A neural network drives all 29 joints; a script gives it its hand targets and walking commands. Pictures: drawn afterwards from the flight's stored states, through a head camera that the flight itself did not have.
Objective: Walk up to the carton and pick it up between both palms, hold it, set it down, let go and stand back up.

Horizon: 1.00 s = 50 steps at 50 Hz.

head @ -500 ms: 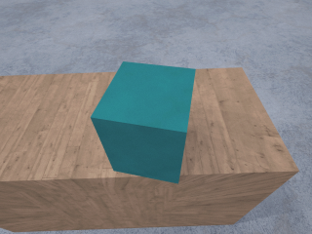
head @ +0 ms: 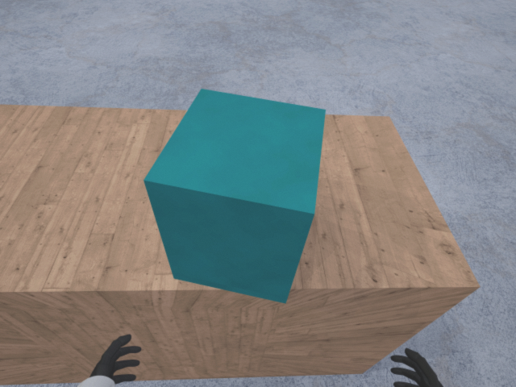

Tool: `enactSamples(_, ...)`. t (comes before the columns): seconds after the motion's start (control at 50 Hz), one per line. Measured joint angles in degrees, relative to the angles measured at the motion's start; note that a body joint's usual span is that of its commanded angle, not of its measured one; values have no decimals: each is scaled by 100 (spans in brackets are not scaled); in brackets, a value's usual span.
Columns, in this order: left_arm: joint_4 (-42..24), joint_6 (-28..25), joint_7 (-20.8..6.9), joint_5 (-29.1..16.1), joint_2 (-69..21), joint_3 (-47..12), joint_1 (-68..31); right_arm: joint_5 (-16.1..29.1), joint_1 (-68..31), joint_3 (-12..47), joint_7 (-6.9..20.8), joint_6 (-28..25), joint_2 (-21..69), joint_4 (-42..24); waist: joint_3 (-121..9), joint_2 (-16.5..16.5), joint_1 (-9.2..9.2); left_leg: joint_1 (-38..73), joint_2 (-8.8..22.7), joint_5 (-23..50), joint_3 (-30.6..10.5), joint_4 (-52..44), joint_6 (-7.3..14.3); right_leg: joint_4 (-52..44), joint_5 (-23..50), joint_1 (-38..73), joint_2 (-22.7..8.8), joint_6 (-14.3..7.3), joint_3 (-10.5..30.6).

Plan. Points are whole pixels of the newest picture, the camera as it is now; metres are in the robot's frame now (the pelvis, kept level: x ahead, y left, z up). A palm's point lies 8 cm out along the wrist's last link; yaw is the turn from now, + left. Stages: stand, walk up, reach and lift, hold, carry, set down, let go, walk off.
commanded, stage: reach and lift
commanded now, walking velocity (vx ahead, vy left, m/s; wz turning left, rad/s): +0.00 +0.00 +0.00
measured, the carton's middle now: (244, 199) +0.40 +0.04 +0.07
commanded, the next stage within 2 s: none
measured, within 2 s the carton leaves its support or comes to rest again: neither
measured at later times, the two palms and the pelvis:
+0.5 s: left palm (69, 378) +0.16 +0.27 -0.02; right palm out of the picture +0.13 -0.19 -0.03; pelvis +0.00 +0.03 +0.02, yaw -3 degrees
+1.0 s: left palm (43, 379) +0.15 +0.28 +0.02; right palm (397, 367) +0.16 -0.15 +0.03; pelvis +0.01 +0.04 +0.02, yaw -1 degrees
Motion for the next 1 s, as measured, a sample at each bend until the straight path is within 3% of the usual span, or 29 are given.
enactSamples(0.14, -232, -65, 53, -342, 345, -54, 540, 7, 654, -229, -149, 254, 74, -949, -37, 143, 89, 406, -71, 243, 117, -586, 64, -550, 263, 358, -47, 66, 100)
enactSamples(0.3, -628, -514, 48, -768, 350, -299, 648, 22, 806, -113, -154, 524, 185, -1992, -18, 414, 150, 492, -184, 560, 311, -1093, 187, -1005, 613, 360, -130, 180, 288)
enactSamples(0.44, -754, -765, -7, -943, 212, -300, 595, 12, 890, 64, -198, 704, 339, -2458, -59, 473, 180, 591, -226, 684, 431, -1332, 250, -1244, 777, 419, -156, 239, 402)
enactSamples(0.64, -1167, -1049, -39, -1240, 334, -250, 927, 221, 1400, -38, -421, 828, 407, -3223, -276, 314, 293, 649, -230, 718, 445, -1469, 264, -1440, 844, 503, -156, 255, 411)
enactSamples(0.82, -1899, -1278, -22, -1429, 559, -289, 1345, 476, 1776, 69, -566, 1061, 632, -3998, -372, 291, 482, 628, -178, 607, 383, -1348, 272, -1592, 864, 630, -114, 264, 353)
enactSamples(1.0, -2579, -1557, -87, -1789, 720, -593, 1790, 517, 1950, 99, -779, 1119, 827, -4576, -496, 461, 472, 594, -238, 547, 270, -1301, 328, -1725, 858, 732, -176, 325, 256)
